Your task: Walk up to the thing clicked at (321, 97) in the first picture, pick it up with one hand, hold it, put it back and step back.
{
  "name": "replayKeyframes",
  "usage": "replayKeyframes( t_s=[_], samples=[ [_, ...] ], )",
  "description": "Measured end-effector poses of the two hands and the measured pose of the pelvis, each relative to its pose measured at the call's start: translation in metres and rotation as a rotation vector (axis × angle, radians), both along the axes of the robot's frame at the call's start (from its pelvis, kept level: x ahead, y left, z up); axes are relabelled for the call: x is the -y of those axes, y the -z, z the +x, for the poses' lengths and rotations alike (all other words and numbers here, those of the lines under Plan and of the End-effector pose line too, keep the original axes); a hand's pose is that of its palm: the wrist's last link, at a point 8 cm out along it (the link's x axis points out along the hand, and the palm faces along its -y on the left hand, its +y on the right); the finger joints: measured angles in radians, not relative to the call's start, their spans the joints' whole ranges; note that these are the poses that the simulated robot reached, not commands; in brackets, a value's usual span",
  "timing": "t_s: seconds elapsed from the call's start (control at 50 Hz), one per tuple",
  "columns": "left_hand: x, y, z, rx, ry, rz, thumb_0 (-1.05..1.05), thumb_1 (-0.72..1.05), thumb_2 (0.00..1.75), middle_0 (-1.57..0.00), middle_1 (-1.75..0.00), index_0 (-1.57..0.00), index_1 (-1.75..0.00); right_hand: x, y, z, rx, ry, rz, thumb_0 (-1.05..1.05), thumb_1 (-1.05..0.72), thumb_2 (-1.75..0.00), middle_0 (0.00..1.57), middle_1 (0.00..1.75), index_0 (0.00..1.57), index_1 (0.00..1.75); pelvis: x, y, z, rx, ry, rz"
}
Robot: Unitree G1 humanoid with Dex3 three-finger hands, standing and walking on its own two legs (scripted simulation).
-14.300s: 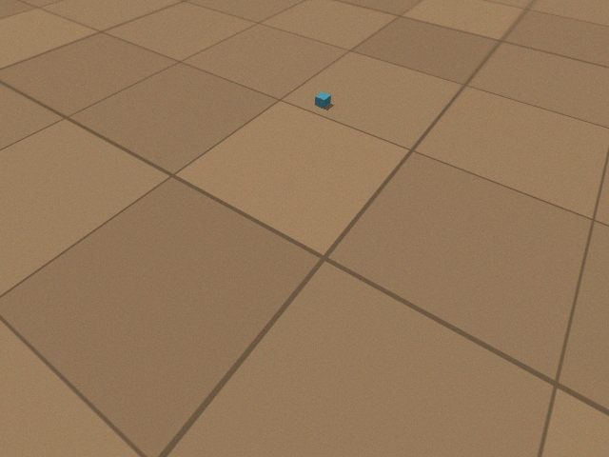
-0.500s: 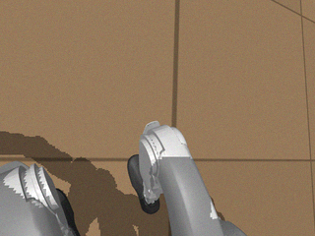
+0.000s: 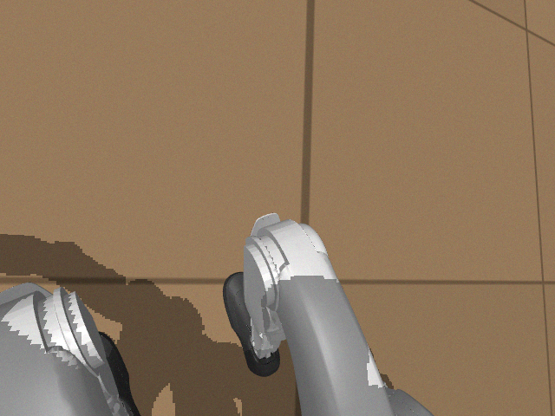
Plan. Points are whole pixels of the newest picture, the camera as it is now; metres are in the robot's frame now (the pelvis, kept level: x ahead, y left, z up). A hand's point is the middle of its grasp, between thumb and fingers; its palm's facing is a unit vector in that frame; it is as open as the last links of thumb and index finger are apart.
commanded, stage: approach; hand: left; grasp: from above
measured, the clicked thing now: out of the picture +0.46 +0.38 -0.30
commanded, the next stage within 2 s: rest palm in 0.56 s
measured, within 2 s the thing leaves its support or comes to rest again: neither
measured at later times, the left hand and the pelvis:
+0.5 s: hand out of the picture +0.46 +0.37 -0.18, palm faces -0.02 -0.45 -0.89, open 13.8 cm; pelvis +0.00 +0.00 +0.01, yaw +0 degrees
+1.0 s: hand out of the picture +0.44 +0.37 -0.20, palm faces -0.06 -0.43 -0.90, open 14.0 cm; pelvis +0.00 -0.01 +0.00, yaw +0 degrees
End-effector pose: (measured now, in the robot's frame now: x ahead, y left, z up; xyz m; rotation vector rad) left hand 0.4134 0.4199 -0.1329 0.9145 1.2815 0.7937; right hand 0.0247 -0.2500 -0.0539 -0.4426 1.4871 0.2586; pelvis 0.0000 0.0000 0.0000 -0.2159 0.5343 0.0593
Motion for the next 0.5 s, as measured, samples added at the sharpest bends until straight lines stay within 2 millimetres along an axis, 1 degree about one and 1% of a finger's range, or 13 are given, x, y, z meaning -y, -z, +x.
replayKeyframes(
  t_s=[0.12,0.24,0.36,0.44,0.5],
  samples=[
    [-0.001,0.0,0.001,0.0,0.003,0.006,0.0,-0.39,0.88,-0.23,-0.9,-0.21,-0.91,0.0,-0.001,-0.004,-0.006,0.003,-0.004,0.0,-0.92,-0.9,0.19,0.29,0.19,0.29,0.0,0.001,-0.001,0.003,0.001,-0.001],
    [0.004,0.0,0.009,-0.006,0.035,0.008,0.0,-0.41,0.88,-0.18,-0.97,-0.18,-0.96,-0.001,-0.002,-0.007,-0.01,0.002,-0.008,0.0,-0.92,-0.9,0.19,0.29,0.19,0.29,0.0,0.0,-0.001,0.004,-0.002,-0.002],
    [0.024,-0.002,0.028,0.029,0.062,-0.009,0.0,-0.43,0.89,-0.13,-1.04,-0.15,-1.01,-0.002,-0.007,-0.013,-0.017,0.027,-0.006,0.0,-0.92,-0.9,0.19,0.29,0.19,0.29,0.0,-0.002,0.0,-0.002,-0.003,-0.006],
    [0.039,-0.008,0.039,0.044,0.073,-0.018,0.0,-0.45,0.91,-0.11,-1.06,-0.13,-1.02,-0.002,-0.011,-0.018,-0.02,0.052,0.003,0.0,-0.92,-0.9,0.19,0.29,0.19,0.29,0.001,-0.004,0.002,-0.013,-0.001,-0.007],
    [0.047,-0.013,0.043,0.028,0.094,-0.01,0.0,-0.46,0.91,-0.1,-1.07,-0.13,-1.03,-0.001,-0.011,-0.022,-0.021,0.076,0.009,0.0,-0.92,-0.9,0.19,0.29,0.19,0.29,0.001,-0.005,0.003,-0.017,0.003,-0.005]
  ],
)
